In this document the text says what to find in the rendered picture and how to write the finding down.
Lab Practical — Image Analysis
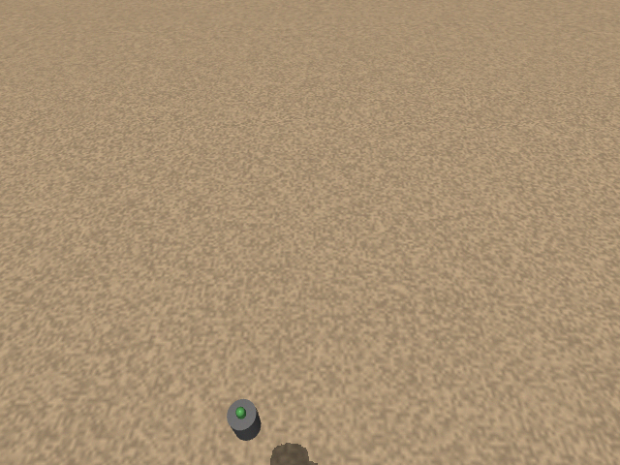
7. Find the bottle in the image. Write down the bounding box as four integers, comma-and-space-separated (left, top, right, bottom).
227, 399, 261, 441

